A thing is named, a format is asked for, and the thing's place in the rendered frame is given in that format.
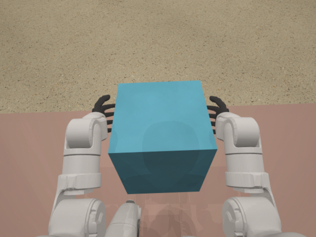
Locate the robot left upper arm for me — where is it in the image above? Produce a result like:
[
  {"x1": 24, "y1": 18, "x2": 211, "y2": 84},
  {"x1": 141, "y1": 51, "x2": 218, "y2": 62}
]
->
[{"x1": 37, "y1": 198, "x2": 106, "y2": 237}]

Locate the robot left forearm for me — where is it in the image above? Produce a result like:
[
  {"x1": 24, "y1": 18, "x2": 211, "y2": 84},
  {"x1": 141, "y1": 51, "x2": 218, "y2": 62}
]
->
[{"x1": 48, "y1": 112, "x2": 108, "y2": 235}]

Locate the left robot hand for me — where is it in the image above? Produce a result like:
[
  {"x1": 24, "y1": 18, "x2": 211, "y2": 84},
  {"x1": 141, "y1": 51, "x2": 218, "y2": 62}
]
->
[{"x1": 92, "y1": 95, "x2": 116, "y2": 133}]

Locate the robot right forearm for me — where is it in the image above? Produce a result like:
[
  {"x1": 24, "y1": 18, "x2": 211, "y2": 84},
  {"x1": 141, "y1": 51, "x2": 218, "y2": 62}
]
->
[{"x1": 215, "y1": 112, "x2": 281, "y2": 225}]

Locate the robot right upper arm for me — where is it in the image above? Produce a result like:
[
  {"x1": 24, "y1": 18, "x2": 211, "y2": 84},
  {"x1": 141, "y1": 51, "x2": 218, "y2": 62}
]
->
[{"x1": 222, "y1": 197, "x2": 307, "y2": 237}]

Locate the robot left thigh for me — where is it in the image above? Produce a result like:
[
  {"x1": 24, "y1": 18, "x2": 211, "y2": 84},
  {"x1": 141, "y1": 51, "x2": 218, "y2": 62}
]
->
[{"x1": 104, "y1": 203, "x2": 141, "y2": 237}]

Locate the right robot hand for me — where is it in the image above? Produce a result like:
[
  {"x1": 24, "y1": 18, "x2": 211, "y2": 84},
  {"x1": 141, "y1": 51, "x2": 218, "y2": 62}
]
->
[{"x1": 207, "y1": 96, "x2": 229, "y2": 134}]

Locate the carton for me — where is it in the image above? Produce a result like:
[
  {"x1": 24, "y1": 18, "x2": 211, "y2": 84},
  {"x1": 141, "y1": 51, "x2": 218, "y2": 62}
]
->
[{"x1": 108, "y1": 80, "x2": 217, "y2": 194}]

